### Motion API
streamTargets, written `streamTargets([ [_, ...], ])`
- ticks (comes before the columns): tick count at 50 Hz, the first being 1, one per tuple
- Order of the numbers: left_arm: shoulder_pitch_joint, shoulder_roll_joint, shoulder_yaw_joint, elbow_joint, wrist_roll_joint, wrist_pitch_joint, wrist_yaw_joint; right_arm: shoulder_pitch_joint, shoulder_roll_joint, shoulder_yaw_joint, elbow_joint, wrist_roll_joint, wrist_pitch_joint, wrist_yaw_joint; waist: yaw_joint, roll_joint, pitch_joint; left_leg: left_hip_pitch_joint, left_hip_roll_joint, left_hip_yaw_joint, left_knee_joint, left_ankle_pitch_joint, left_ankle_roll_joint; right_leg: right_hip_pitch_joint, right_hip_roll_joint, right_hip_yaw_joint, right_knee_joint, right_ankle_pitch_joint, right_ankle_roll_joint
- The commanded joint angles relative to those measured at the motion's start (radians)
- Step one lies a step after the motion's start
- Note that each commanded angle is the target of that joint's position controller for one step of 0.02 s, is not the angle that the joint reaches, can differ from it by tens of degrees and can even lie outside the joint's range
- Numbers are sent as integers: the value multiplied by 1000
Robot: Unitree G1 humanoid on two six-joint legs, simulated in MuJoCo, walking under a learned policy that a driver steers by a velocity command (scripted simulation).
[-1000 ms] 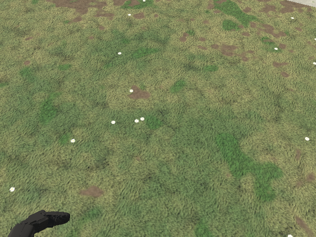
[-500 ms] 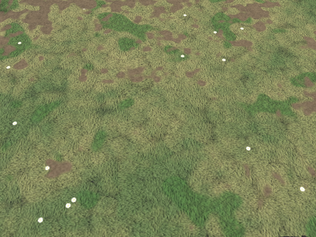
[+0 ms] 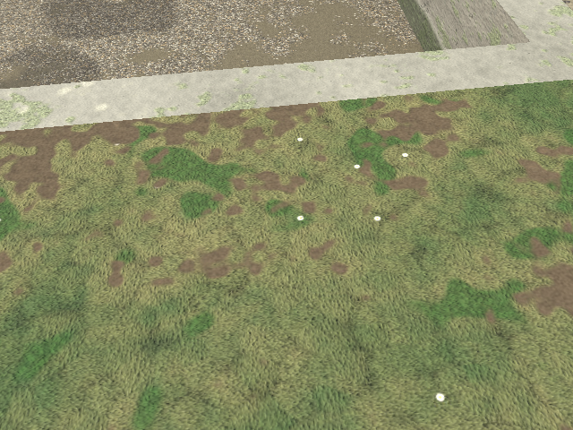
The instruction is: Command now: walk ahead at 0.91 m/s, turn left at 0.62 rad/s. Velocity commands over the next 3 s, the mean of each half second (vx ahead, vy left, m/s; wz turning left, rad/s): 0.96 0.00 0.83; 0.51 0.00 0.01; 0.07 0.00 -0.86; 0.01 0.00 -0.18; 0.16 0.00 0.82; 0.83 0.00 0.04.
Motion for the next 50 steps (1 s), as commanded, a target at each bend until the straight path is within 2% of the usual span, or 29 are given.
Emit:
streamTargets([
  [1, 8, 120, 41, -28, -2, -40, 1, -111, -56, -16, -88, -3, 5, 17, 12, -105, 148, -312, 62, -29, 78, 104, -12, 105, -262, 153, -253, 23, -71],
  [6, 52, 105, 42, 41, 4, -60, 1, -278, -40, 7, -141, -5, 9, 39, 19, -92, 215, -240, 70, 91, -125, 216, 39, 93, -215, -72, -284, 275, -45],
  [8, 74, 125, 45, 67, 2, -56, 9, -336, -22, 22, -165, -6, 8, 46, 23, -80, 231, -148, 40, 173, -261, 195, 84, 120, -207, -144, -255, 541, -21],
  [10, 94, 176, 53, 80, 4, -46, 21, -315, -30, 26, -166, 4, 11, 36, -6, -113, 164, 18, -52, 261, -337, 144, 136, 192, -216, -181, -118, 1141, 0],
  [12, 63, 247, 74, 73, 20, -11, 37, -91, -88, 6, -114, 11, 9, 18, -137, -175, 22, 254, -123, 259, -344, 8, 181, 232, -263, -170, 207, 1472, -3],
  [13, 25, 273, 83, 54, 24, 3, 35, 107, -145, -22, -57, 10, 2, 4, -227, -179, -75, 489, -152, 213, -373, -70, 212, 142, -275, -144, 468, 1425, -28],
  [14, 14, 260, 81, 48, 23, 2, 22, 257, -206, -57, 0, 3, -1, -21, -280, -111, -135, 762, -147, 113, -466, -113, 237, -62, -215, -141, 806, 1064, -19],
  [15, 27, 86, 41, -27, 12, -18, -7, 150, -321, -89, -9, -2, 19, -40, -126, 231, -118, 1043, 125, -388, -553, -174, 365, -588, 17, -91, 1248, -117, 54],
  [16, -69, 135, 34, -114, 0, -50, -7, 163, -363, -101, -51, 1, 29, -38, -172, 106, -283, 1138, 218, -774, -756, -288, 479, -776, 59, 155, 1390, -116, 46],
  [17, -164, 153, 30, -137, 2, -71, -8, 161, -325, -97, -41, 4, 25, -51, -176, -11, -173, 1040, 233, -762, -853, -304, 431, -828, -14, 218, 1324, -54, 32],
  [18, -143, 148, 23, -128, -1, -81, -6, 139, -261, -81, -18, 6, 16, -59, -106, -101, -30, 845, 212, -687, -881, -233, 383, -780, -63, 213, 1192, -11, 25],
  [19, -145, 137, 18, -126, 14, -72, -4, 98, -222, -68, -14, 6, 2, -64, -53, -137, 38, 682, 164, -589, -886, -164, 349, -711, -99, 211, 1100, -25, 33],
  [20, -113, 134, 14, -117, 33, -47, -5, 49, -194, -55, -26, 4, -12, -69, -3, -144, 81, 542, 117, -508, -891, -113, 338, -637, -113, 212, 1054, -42, 48],
  [22, -99, 118, 8, -119, 48, 0, -9, 23, -165, -38, -34, 13, -37, -63, 41, -123, 121, 362, 52, -412, -924, -94, 332, -572, -140, 194, 931, -81, 77],
  [26, -331, 78, -19, -215, 21, 10, -32, 28, -182, -46, -45, 18, -61, -54, -14, -57, 191, 183, -55, -306, -978, 17, 274, -446, -120, 122, 513, 230, 102],
  [28, -374, 75, -22, -222, 1, 6, -37, 59, -199, -56, -38, 24, -63, -49, -57, -16, 152, 249, -54, -310, -952, 178, 232, -367, -77, 110, 360, 384, 88],
  [29, -368, 75, -23, -214, 2, 0, -37, 83, -195, -55, -21, 29, -64, -50, -68, -13, 140, 325, -41, -283, -924, 344, 215, -352, -61, 91, 294, 446, 69],
  [32, -341, 85, -14, -183, 29, -27, -24, 185, -176, -44, 39, 31, -73, -66, -110, -14, 80, 607, -6, -253, -795, 747, 142, -319, 11, 55, 149, 490, 4],
  [33, -261, 115, 0, -152, 30, -34, -15, 182, -198, -46, 46, 20, -76, -72, -74, 17, 32, 685, 8, -249, -703, 881, 112, -259, 47, 52, 137, 440, -17],
  [34, -114, 146, 17, -104, 23, -43, -8, 136, -221, -51, 42, 11, -75, -76, 13, 39, -27, 719, 3, -217, -533, 958, 81, -148, 53, 56, 102, 445, -36],
  [35, 43, 181, 30, -53, 20, -52, -1, 92, -205, -47, 31, 10, -74, -80, 102, 43, -87, 652, -37, -181, -316, 839, 56, 15, -11, 88, 80, 538, -53],
  [36, 177, 266, 46, -26, 27, -54, 4, 143, -97, -26, 3, 13, -70, -83, 103, -163, -226, 445, -135, -99, 81, 187, 19, 295, -255, 290, 275, 1085, -122],
  [37, 205, 299, 71, 18, 11, -45, -19, 342, -54, -11, 18, 72, -67, -83, 32, -422, -439, 151, -284, -122, 424, -391, -28, 588, -463, 758, 234, 1368, -343],
  [38, 115, 234, 72, -22, -23, -30, -29, 263, -114, -4, 36, 25, -59, -91, 38, -193, -416, 91, -188, -147, 420, -282, -17, 506, -390, 721, 177, 1190, -324],
  [39, 5, 155, 54, -33, -37, -25, -26, 100, -125, 1, -4, 7, -61, -83, 35, -126, -257, 50, -116, -100, 332, -210, -22, 367, -312, 583, 132, 1049, -288],
  [40, -21, 114, 43, -15, -36, -18, -24, 4, -119, 8, -32, -11, -60, -77, 29, -60, -140, 28, -83, -71, 252, -207, -27, 235, -256, 518, 89, 981, -261],
  [42, 14, 132, 50, 23, -40, -7, -14, -57, -103, 15, -72, -37, -23, -68, -2, -48, -45, 86, -57, -54, 139, -188, -43, 52, -191, 478, 36, 993, -233],
  [46, -11, 194, 77, 23, -16, 9, -21, -41, -61, 41, -96, -21, 9, -76, -60, -88, -61, 175, -53, -30, -60, -179, -77, -129, -139, 436, 22, 1029, -238],
  [50, -4, 200, 94, 6, -22, 48, -18, -143, -74, 49, -129, -8, 28, -90, -39, -125, -73, 231, -64, -34, -185, -40, -77, -218, -82, 466, 21, 751, -184],
])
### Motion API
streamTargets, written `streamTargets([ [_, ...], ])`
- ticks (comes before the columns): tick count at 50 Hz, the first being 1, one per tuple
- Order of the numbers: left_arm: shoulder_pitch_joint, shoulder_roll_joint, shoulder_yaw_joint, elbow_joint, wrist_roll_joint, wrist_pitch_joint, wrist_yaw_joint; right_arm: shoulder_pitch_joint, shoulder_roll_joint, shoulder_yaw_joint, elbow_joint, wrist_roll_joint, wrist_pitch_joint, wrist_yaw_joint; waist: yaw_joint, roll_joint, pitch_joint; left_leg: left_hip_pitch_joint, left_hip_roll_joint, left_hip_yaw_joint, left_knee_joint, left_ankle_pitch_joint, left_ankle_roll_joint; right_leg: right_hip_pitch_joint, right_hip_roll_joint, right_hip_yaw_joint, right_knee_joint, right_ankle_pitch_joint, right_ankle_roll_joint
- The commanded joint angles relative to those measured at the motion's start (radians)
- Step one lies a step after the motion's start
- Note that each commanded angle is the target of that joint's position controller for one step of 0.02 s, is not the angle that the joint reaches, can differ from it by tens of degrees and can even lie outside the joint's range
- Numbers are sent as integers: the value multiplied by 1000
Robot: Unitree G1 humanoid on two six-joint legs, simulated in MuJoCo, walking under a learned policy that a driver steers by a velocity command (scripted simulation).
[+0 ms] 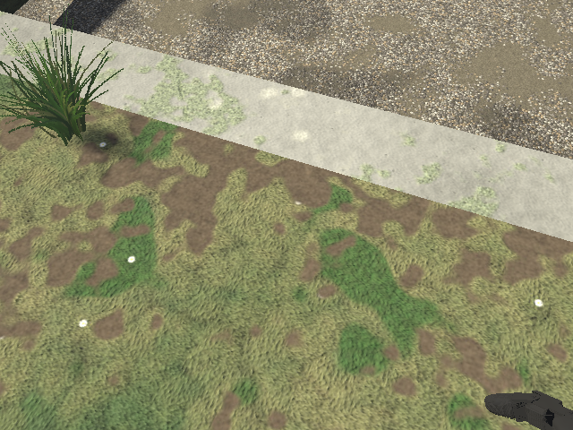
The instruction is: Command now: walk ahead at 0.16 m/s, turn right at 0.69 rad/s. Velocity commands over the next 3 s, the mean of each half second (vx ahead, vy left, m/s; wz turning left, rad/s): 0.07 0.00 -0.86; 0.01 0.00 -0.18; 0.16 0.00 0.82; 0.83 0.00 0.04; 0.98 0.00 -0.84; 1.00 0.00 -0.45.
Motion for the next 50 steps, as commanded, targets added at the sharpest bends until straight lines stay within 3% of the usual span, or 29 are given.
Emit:
streamTargets([
  [1, -64, 181, 57, -105, -4, 9, 5, 104, -97, -23, -32, 8, 17, -14, -93, -121, -228, 194, -31, 32, -49, 78, -6, 3, -211, 261, -37, 447, -126],
  [5, -55, 189, 77, -120, 6, 45, 7, 35, -97, -18, -53, 22, 5, -24, -49, -159, -176, 187, -59, -2, -199, 19, 4, 54, -197, 388, -11, 202, -110],
  [7, -83, 186, 83, -133, 8, 57, 10, 74, -94, -18, -43, 32, -13, -28, -61, -182, -151, 266, -66, -13, -353, 3, 20, 52, -183, 440, 16, 173, -79],
  [8, -112, 180, 83, -142, 0, 60, 13, 118, -95, -20, -33, 30, -24, -33, -90, -181, -137, 349, -58, -8, -493, 59, 29, 17, -158, 445, 43, 112, -44],
  [9, -113, 152, 76, -151, -11, 60, 16, 152, -125, -29, -24, 21, -35, -42, -94, -130, -143, 453, 31, -64, -619, 86, 46, -42, -112, 409, 108, -57, 1],
  [10, -46, 65, 57, -169, -26, 59, 17, 124, -212, -47, -43, 9, -34, -50, -39, 105, -189, 564, 302, -313, -697, 96, 126, -149, 3, 218, 317, -428, 61],
  [11, -20, 133, 71, -168, -1, 62, 21, 97, -234, -56, -53, 6, -19, -46, -33, 184, -173, 517, 423, -478, -722, 221, 233, -249, 73, 35, 519, -552, 81],
  [12, -49, 187, 84, -163, 25, 65, 16, 118, -175, -49, -48, 18, -11, -44, -35, 117, -163, 499, 415, -404, -695, 327, 269, -254, -19, 0, 650, -488, 96],
  [13, -73, 189, 88, -154, 25, 70, 7, 95, -120, -37, -53, 22, -6, -43, -31, 71, -134, 465, 350, -281, -678, 365, 255, -247, -50, -6, 703, -427, 105],
  [14, -74, 173, 86, -147, 22, 81, -2, 67, -107, -34, -61, 17, -2, -41, -21, 69, -118, 444, 287, -173, -669, 392, 231, -236, -63, -20, 753, -379, 116],
  [15, -69, 164, 83, -146, 17, 90, -14, 55, -110, -36, -65, 10, 0, -44, -18, 105, -123, 446, 253, -99, -655, 452, 222, -240, -70, -45, 803, -348, 127],
  [17, -103, 150, 72, -163, -2, 99, -28, 88, -114, -43, -61, 3, 1, -40, -37, 119, -135, 470, 230, -4, -637, 536, 216, -247, -86, -83, 799, -316, 145],
  [21, -219, 128, 53, -219, -5, 108, -45, 182, -153, -71, -36, 1, -1, -32, -96, 141, -144, 550, 286, 47, -632, 501, 234, -257, -133, -114, 655, -316, 148],
  [25, -271, 109, 39, -258, -14, 111, -60, 179, -191, -95, -36, -4, -3, -10, -103, 168, -163, 494, 311, 149, -601, 459, 207, -89, -149, -174, 441, -343, 112],
  [28, -290, 121, 43, -278, -19, 112, -58, 199, -215, -111, -29, 8, -1, 8, -108, 190, -171, 488, 340, 191, -534, 431, 168, -4, -129, -221, 291, -331, 83],
  [29, -271, 117, 43, -275, -12, 109, -54, 206, -219, -113, -25, 18, 1, 11, -91, 173, -173, 453, 335, 211, -478, 423, 141, 62, -114, -219, 188, -289, 67],
  [30, -214, 121, 46, -252, 1, 99, -43, 218, -212, -114, -15, 28, 7, 13, -57, 114, -182, 388, 313, 248, -386, 368, 90, 169, -96, -199, 47, -186, 49],
  [31, -153, 189, 62, -233, 18, 84, -26, 266, -178, -106, -9, 29, 15, 20, -34, -89, -180, 216, 244, 309, -180, 142, 24, 311, -220, 14, -102, -98, 18],
  [32, -145, 362, 97, -258, 7, 76, -16, 235, -85, -76, -101, 18, 27, 18, -49, -402, -155, -57, 68, 308, -3, -341, -48, 319, -528, 412, -93, 345, -132],
  [33, -78, 304, 97, -247, 2, 72, -9, 151, -142, -85, -89, 4, 46, -2, 39, -212, -201, -39, 93, 146, 137, -324, -41, 310, -526, 318, -44, 447, -208],
  [34, -131, 232, 64, -239, 7, 72, 1, 165, -127, -83, -73, 25, 54, -2, -9, -197, -183, -10, 91, 118, 165, -251, -23, 266, -472, 210, -40, 449, -201],
  [35, -225, 164, 39, -241, 8, 72, 9, 201, -121, -81, -37, 39, 51, 1, -60, -177, -145, 41, 101, 102, 127, -156, -11, 211, -396, 109, -61, 381, -157],
  [37, -318, 76, 2, -242, 0, 62, 26, 286, -139, -86, 33, 19, 54, 9, -106, -205, -158, 150, 77, 133, 105, -49, -3, 182, -320, -13, -76, 414, -118],
  [38, -324, 39, -18, -236, 4, 54, 30, 309, -129, -83, 56, 21, 60, 16, -110, -177, -171, 213, 63, 120, 76, -36, -2, 162, -321, -48, -88, 406, -109],
  [39, -319, 30, -26, -226, 13, 47, 34, 311, -112, -78, 67, 31, 64, 23, -103, -155, -160, 249, 45, 96, 24, -36, 0, 149, -329, -74, -101, 362, -100],
  [40, -309, 62, -19, -214, 17, 43, 38, 295, -111, -79, 64, 36, 66, 28, -92, -158, -132, 244, 29, 87, -15, -41, 5, 156, -339, -78, -103, 312, -97],
  [42, -274, 120, 0, -191, 14, 48, 46, 277, -127, -87, 59, 30, 68, 34, -71, -165, -101, 201, 19, 98, -34, -65, 17, 197, -376, -56, -94, 244, -112],
  [45, -249, 120, 3, -179, 13, 56, 51, 252, -119, -89, 45, 24, 70, 39, -53, -137, -81, 164, 33, 116, -44, -117, 24, 224, -426, -37, -85, 185, -141],
  [50, -259, 122, 12, -167, 21, 48, 48, 233, -86, -85, 12, 35, 69, 50, -61, -135, -95, 217, 39, 157, -135, -164, 38, 218, -454, -79, -41, 247, -147],
])
Over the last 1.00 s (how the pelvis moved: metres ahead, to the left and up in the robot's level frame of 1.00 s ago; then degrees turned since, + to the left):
0.70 0.19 0.00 24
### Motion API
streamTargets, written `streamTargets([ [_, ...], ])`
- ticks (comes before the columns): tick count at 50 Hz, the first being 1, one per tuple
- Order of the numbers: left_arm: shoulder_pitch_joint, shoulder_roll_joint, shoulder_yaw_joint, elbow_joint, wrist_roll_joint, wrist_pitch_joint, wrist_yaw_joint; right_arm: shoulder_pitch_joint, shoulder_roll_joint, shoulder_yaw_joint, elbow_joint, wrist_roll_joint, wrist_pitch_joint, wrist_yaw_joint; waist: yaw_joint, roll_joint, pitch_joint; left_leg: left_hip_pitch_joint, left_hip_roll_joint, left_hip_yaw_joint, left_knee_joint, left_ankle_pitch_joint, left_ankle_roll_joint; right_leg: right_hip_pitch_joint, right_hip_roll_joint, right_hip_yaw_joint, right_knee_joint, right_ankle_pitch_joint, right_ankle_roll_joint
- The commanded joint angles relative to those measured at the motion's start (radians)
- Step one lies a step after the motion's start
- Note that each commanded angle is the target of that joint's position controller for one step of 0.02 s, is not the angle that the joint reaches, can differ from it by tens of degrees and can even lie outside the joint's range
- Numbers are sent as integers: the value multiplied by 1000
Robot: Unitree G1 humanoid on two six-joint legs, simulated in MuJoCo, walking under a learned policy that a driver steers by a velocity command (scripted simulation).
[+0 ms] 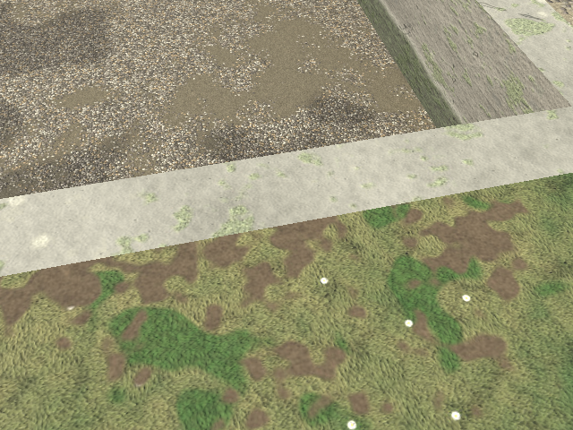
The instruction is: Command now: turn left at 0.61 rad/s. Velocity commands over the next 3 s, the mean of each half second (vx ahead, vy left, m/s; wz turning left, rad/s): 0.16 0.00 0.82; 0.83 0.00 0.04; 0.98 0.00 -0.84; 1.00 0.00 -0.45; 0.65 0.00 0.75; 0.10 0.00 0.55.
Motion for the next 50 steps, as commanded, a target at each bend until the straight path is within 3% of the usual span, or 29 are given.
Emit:
streamTargets([
  [1, 28, 184, 61, -37, 3, -13, 3, -54, -78, -21, -103, 8, -17, 5, 56, -113, -68, -46, 10, 17, -51, -32, 15, 89, -333, 183, -100, 450, -144],
  [3, 20, 194, 68, -34, 1, -15, -3, -49, -74, -23, -116, 13, -20, 9, 48, -117, -92, 1, 1, 37, -128, -14, 31, 89, -340, 155, -60, 454, -121],
  [5, 10, 206, 78, -27, -9, -15, -7, -6, -72, -26, -115, 8, -33, 9, 2, -79, -110, 133, -15, 27, -330, 150, 60, 14, -311, 78, 53, 346, -43],
  [6, 35, 188, 78, -25, -11, -15, -11, 30, -143, -45, -108, -9, -46, -3, -12, 77, -104, 220, 70, -174, -492, 265, 101, -108, -231, 4, 242, 147, 38],
  [7, 9, 112, 57, -90, -4, -6, -12, 54, -307, -82, -129, -9, -59, -12, 5, 314, -70, 322, 344, -618, -524, 697, 236, -432, -19, -30, 467, -356, 131],
  [8, -83, 128, 52, -115, 6, 4, -4, 145, -313, -98, -111, -7, -54, -18, -75, 219, -107, 316, 362, -641, -525, 770, 361, -481, 19, 157, 624, -429, 124],
  [10, -41, 154, 57, -89, -11, -5, -9, 3, -230, -77, -130, 6, -35, -32, 10, 82, -40, 260, 238, -466, -530, 553, 306, -496, -35, 217, 649, -215, 116],
  [12, -10, 185, 67, -69, 7, -13, -13, -100, -182, -62, -163, 15, -26, -38, 41, 88, -60, 251, 142, -391, -516, 595, 247, -457, -31, 204, 611, -103, 125],
  [14, 13, 173, 63, -62, 7, -6, -22, -70, -191, -64, -158, 15, -30, -30, 35, 51, -106, 266, 121, -384, -492, 656, 235, -428, -15, 205, 589, -82, 137],
  [15, 18, 172, 60, -65, 10, -5, -28, -33, -205, -71, -149, 12, -34, -26, 21, 42, -144, 277, 105, -412, -526, 407, 239, -417, -15, 205, 550, -75, 140],
  [17, -23, 180, 60, -78, 16, -4, -41, -10, -219, -75, -149, 0, -37, -15, -7, 105, -108, 250, 94, -521, -620, -117, 253, -446, -9, 210, 465, -73, 144],
  [18, -47, 190, 62, -85, 17, -7, -46, -6, -224, -75, -150, -6, -39, -11, -16, 133, -78, 234, 98, -568, -646, -209, 258, -461, -3, 212, 428, -76, 148],
  [24, -132, 181, 50, -110, -3, -56, -50, -32, -249, -80, -163, -13, -76, -6, -24, 123, -36, 132, 62, -631, -587, -133, 250, -369, 23, 229, 211, -57, 150],
  [27, -16, 179, 48, -82, -27, -72, -36, -115, -213, -64, -184, -10, -90, 3, 44, 131, -56, -55, 39, -605, -557, -80, 210, -63, 22, 200, 62, 6, 109],
  [28, 71, 182, 53, -57, -26, -81, -24, -134, -192, -56, -182, -12, -93, 0, 98, 93, -60, -148, 13, -581, -501, -98, 186, 96, 13, 185, -14, 71, 86],
  [29, 173, 217, 65, -30, -13, -92, -11, -127, -150, -41, -176, -10, -104, -5, 143, 19, -84, -261, -33, -519, -375, -138, 152, 267, -24, 205, -36, 12, 69],
  [30, 278, 289, 79, -20, 17, -109, 0, -118, -66, -15, -179, -2, -121, -9, 181, -176, -135, -344, -142, -355, -53, -145, 112, 366, -236, 474, -159, -277, 32],
  [31, 269, 391, 104, -19, 38, -109, -8, -141, -51, -3, -234, 15, -130, -13, 148, -273, -128, -520, -199, -261, 155, -77, 99, 325, -417, 957, -335, -648, -49],
  [32, 198, 330, 99, -25, 30, -109, -22, -159, -102, -5, -222, -4, -127, -19, 105, -119, -39, -576, -94, -259, 276, 40, 99, 246, -434, 946, -323, -634, -77],
  [33, 180, 265, 82, -32, 13, -112, -31, -173, -130, -12, -205, -22, -128, -7, 97, -60, -30, -570, -77, -253, 294, 113, 93, 214, -371, 813, -285, -552, -65],
  [35, 213, 224, 66, -7, -1, -125, -35, -173, -136, -13, -193, -49, -133, 20, 86, -88, -43, -506, -54, -236, 259, 183, 68, 166, -263, 629, -293, -409, -58],
  [37, 250, 214, 63, 27, -15, -136, -41, -198, -130, -4, -202, -64, -130, 32, 79, -133, -21, -483, -10, -146, 214, 247, 37, 121, -206, 574, -340, -332, -95],
  [40, 298, 192, 65, 48, -19, -136, -43, -318, -97, 21, -242, -49, -134, 36, 110, -118, 18, -442, 22, -73, 49, 295, -12, 68, -177, 527, -382, -169, -139],
  [42, 311, 215, 77, 58, -16, -133, -39, -376, -66, 39, -259, -34, -142, 43, 124, -136, 22, -333, 2, -46, -101, 307, -26, 26, -156, 484, -381, -58, -136],
  [46, 332, 246, 93, 86, -21, -125, -41, -381, -85, 37, -262, -24, -152, 29, 104, -156, 1, -64, -41, -22, -278, 268, -6, -19, -183, 481, -327, 148, -127],
  [47, 326, 253, 95, 91, -22, -126, -43, -317, -106, 26, -243, -22, -156, 16, 66, -147, -35, 64, -58, -19, -312, 259, 7, -36, -183, 469, -252, 319, -113],
  [48, 306, 263, 99, 92, -27, -130, -47, -168, -138, 9, -192, -28, -163, -3, -13, -97, -114, 270, -75, -18, -349, 261, 25, -73, -138, 417, -65, 503, -91],
  [49, 278, 257, 99, 82, -36, -139, -54, 12, -189, -15, -147, -46, -170, -28, -109, -41, -228, 543, 3, -72, -323, 216, 51, -229, -73, 369, 201, 463, -68],
  [50, 283, 147, 72, 38, -51, -149, -52, 197, -285, -43, -133, -74, -173, -48, -172, 161, -398, 804, 309, -433, -416, -254, 99, -461, 14, 284, 562, 36, -44],
])
Over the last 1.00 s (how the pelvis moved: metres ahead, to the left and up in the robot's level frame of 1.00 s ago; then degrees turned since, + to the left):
0.03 0.00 0.00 -29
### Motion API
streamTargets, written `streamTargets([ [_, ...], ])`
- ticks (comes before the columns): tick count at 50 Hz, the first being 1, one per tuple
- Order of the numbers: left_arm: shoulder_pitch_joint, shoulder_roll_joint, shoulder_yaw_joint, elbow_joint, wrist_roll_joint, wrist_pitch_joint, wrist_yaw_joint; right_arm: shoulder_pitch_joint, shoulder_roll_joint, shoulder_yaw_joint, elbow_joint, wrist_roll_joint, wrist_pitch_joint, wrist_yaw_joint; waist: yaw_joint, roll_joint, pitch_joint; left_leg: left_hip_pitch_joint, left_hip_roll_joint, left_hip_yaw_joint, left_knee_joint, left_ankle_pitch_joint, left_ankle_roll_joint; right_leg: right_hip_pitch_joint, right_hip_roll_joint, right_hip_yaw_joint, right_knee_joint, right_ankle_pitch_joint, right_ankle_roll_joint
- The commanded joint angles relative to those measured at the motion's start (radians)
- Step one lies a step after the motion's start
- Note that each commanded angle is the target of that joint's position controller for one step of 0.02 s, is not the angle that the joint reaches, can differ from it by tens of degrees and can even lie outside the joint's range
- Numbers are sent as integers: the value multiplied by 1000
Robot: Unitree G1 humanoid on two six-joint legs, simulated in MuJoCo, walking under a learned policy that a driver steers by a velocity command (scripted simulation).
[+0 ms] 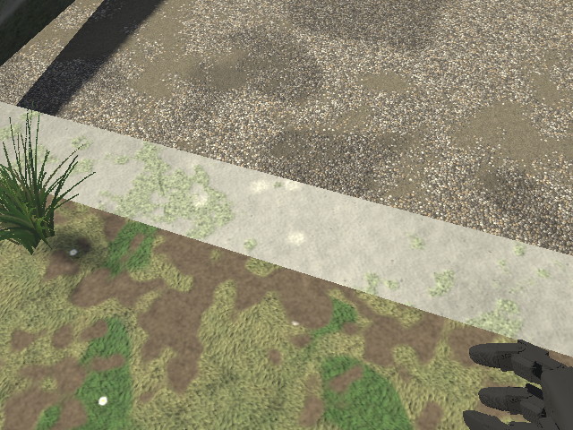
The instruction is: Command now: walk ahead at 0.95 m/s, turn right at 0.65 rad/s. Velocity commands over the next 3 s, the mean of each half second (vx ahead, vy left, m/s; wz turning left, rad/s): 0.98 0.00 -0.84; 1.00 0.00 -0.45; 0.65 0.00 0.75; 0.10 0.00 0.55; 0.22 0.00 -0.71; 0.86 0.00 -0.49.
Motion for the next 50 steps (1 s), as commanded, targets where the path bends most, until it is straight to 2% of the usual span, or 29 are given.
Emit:
streamTargets([
  [1, -179, 71, 9, -191, -32, -30, 1, 509, -318, -115, 56, -22, -1, -49, -310, 283, -365, 871, 463, -779, -310, -834, 117, -745, 56, -79, 716, 0, -85],
  [2, -223, 101, 15, -179, -11, -10, 4, 387, -233, -98, 48, -18, 3, -51, -256, 179, -190, 723, 430, -700, -302, -763, 121, -805, -13, -77, 810, 95, -90],
  [3, -261, 102, 15, -175, 9, 0, -7, 345, -159, -81, 50, -9, 0, -47, -237, 95, -96, 613, 385, -534, -292, -597, 116, -802, -54, -93, 791, 154, -86],
  [5, -270, 77, 15, -163, 27, 26, -31, 321, -102, -65, 81, 0, -8, -45, -182, 101, 7, 462, 303, -312, -351, -364, 90, -757, -100, -102, 746, 191, -62],
  [8, -347, 44, 4, -197, 35, 64, -54, 351, -74, -61, 134, 27, -35, -36, -152, 104, 84, 418, 279, -125, -402, -137, 77, -818, -124, -117, 757, 258, -44],
  [12, -493, 46, -12, -268, 30, 68, -73, 345, -65, -60, 180, 24, -57, -34, -117, 77, 143, 371, 227, 121, -450, 153, 56, -814, -115, -169, 611, 432, -49],
  [15, -608, 43, -31, -309, 31, 64, -91, 381, -101, -66, 217, 23, -58, -43, -129, 19, 188, 377, 201, 260, -469, 431, 26, -691, -79, -303, 361, 489, -93],
  [18, -567, 72, -29, -291, 23, 61, -81, 438, -189, -82, 233, 21, -39, -61, -89, 61, 86, 522, 214, 295, -276, 1134, 3, -479, 52, -409, 252, 438, -149],
  [20, -229, 146, 7, -200, 13, 56, -56, 370, -253, -99, 207, 10, 2, -71, 85, 116, -93, 495, 250, 264, 144, 1341, 14, -136, 110, -364, 259, 335, -195],
  [21, -5, 196, 37, -125, 18, 54, -31, 326, -252, -100, 186, 9, 14, -64, 170, 66, -182, 336, 233, 248, 462, 1109, 21, 154, 114, -288, 153, 323, -222],
  [22, -49, 254, 74, -118, -9, 75, -1, 310, -184, -89, 187, 6, 12, -46, 109, -161, -141, 25, 32, 228, 873, 0, -7, 332, 45, -126, 109, 225, -236],
  [23, -171, 390, 88, -184, 28, 91, 0, 428, -119, -61, 66, 21, -12, -39, -70, -287, -263, -359, -55, 74, 1177, -355, -61, 560, -226, 476, -25, 287, -444],
  [24, -124, 346, 89, -219, 20, 96, 9, 313, -174, -61, 40, 18, -41, -45, 19, -63, -327, -446, -24, -79, 1165, -255, -52, 550, -268, 624, -185, 170, -471],
  [25, -138, 292, 79, -186, 12, 88, 26, 283, -161, -49, 36, 17, -55, -48, -33, 2, -149, -448, 32, -93, 1048, -219, -43, 364, -255, 576, -245, 147, -425],
  [26, -170, 244, 66, -181, 15, 71, 35, 268, -157, -47, 43, 8, -51, -53, -84, 76, -53, -383, 82, -92, 923, -205, -44, 181, -211, 488, -252, 184, -383],
  [29, -231, 172, 31, -199, 14, 25, 49, 292, -120, -34, 55, -26, 29, -53, -184, 73, 33, -214, 131, -82, 761, -243, -87, -179, -84, 303, -261, 295, -341],
  [32, -226, 168, 24, -213, 6, 10, 47, 137, -76, -10, -29, -13, 49, -43, -169, 51, 75, -130, 125, -12, 520, -65, -112, -387, 1, 206, -270, 417, -311],
  [36, -179, 157, 15, -197, -19, 5, 31, 81, -39, 12, -47, 4, 40, -45, -108, -53, 21, 45, 56, 45, 247, 319, -41, -355, 44, 154, -215, 668, -239],
  [39, -129, 196, 25, -180, -1, 9, 36, 14, -116, -16, -77, 18, 32, -37, -61, -62, 49, 30, 20, 47, 78, 237, 10, -144, -32, 181, -219, 774, -206],
  [41, -162, 262, 39, -180, 20, 29, 47, 207, -166, -50, -17, 17, 33, -40, -152, -67, -31, 179, -58, 71, 95, 35, 56, -28, -46, 114, -1, 1136, -166],
  [42, -228, 281, 44, -194, 20, 41, 60, 440, -177, -68, 41, 23, 30, -41, -287, -85, -104, 351, -72, 80, 101, -25, 77, -60, -46, 73, 238, 1269, -144],
  [43, -278, 259, 47, -212, 0, 46, 69, 672, -214, -90, 81, 29, 28, -42, -410, 8, -189, 577, 35, -72, 93, 46, 129, -215, 25, 6, 711, 1106, -85],
  [44, -203, 81, 15, -264, -1, 35, 56, 627, -249, -86, 99, 51, 16, -41, -253, 287, -259, 757, 283, -531, 48, 331, 157, -517, 245, 3, 1069, -46, -29],
  [45, -127, 96, -1, -275, 14, 18, 54, 497, -235, -91, 71, 81, 28, -23, -182, 273, -296, 774, 309, -838, -36, 287, 249, -706, 242, 77, 1120, -31, -38],
  [46, -192, 103, -7, -269, 21, 15, 60, 381, -163, -86, 42, 90, 34, -28, -153, 146, -196, 645, 336, -729, -48, 270, 264, -735, 134, 53, 1104, 72, -24],
  [47, -289, 130, -7, -287, 34, 18, 56, 372, -131, -78, 50, 76, 37, -26, -158, 60, -125, 489, 263, -627, -61, 296, 260, -706, 87, -38, 1053, 119, -10],
  [48, -338, 123, -9, -304, 44, 33, 55, 368, -112, -70, 59, 64, 30, -23, -133, 30, -69, 363, 208, -542, -66, 305, 242, -692, 58, -62, 987, 143, 2],
  [49, -391, 93, -18, -336, 53, 56, 59, 358, -97, -59, 65, 74, 17, -23, -121, 39, 1, 193, 146, -458, -51, 508, 210, -636, 38, -77, 913, 220, 17],
  [50, -397, 64, -28, -352, 57, 81, 66, 352, -90, -51, 69, 74, 6, -18, -96, 53, -8, 145, 121, -438, -42, 589, 205, -637, 28, -89, 882, 236, 33],
])
Over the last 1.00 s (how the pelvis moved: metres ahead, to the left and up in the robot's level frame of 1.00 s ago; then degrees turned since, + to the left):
0.23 0.16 -0.01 24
